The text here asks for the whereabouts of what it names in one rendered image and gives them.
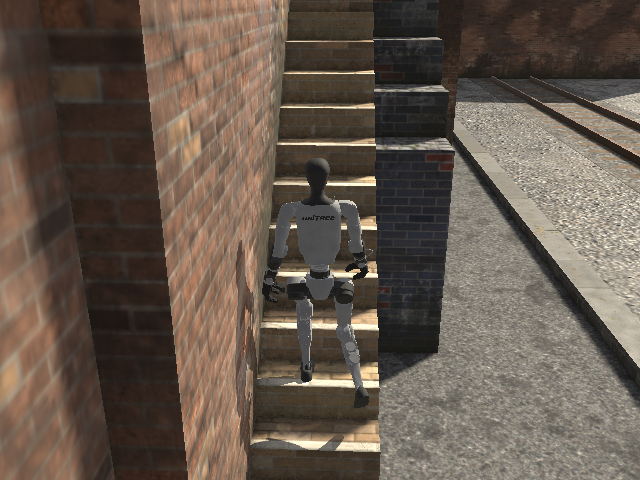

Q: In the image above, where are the stairs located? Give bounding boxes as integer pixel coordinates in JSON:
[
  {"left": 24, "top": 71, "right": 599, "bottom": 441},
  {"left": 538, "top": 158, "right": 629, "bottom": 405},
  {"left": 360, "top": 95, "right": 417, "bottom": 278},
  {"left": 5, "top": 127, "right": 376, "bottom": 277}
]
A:
[{"left": 250, "top": 0, "right": 381, "bottom": 480}]

